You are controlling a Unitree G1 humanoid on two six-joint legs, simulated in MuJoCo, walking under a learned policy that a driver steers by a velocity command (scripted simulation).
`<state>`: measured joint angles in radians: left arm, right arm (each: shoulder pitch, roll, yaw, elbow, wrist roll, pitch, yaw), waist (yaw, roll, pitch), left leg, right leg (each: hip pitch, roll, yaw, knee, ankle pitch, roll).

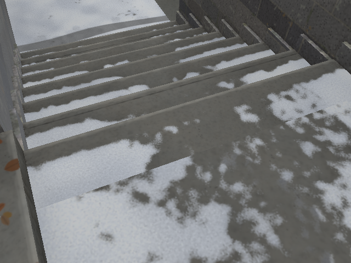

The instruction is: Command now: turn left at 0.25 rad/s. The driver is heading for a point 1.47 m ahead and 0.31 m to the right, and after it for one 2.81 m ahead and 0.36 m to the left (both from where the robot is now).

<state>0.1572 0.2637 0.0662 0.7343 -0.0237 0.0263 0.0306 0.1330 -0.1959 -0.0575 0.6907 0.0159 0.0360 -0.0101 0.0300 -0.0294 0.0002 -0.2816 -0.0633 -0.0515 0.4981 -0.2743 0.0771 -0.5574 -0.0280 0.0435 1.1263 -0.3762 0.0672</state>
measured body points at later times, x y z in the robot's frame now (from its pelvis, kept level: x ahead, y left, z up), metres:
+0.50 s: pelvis +0.06 -0.06 -0.01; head +0.07 -0.07 +0.44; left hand +0.13 +0.21 -0.13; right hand +0.11 -0.31 -0.15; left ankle -0.02 +0.08 -0.74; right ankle +0.06 -0.17 -0.74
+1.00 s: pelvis +0.26 -0.09 -0.02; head +0.30 -0.10 +0.43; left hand +0.18 +0.16 -0.15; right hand +0.52 -0.29 -0.09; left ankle +0.39 -0.01 -0.74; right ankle +0.07 -0.17 -0.72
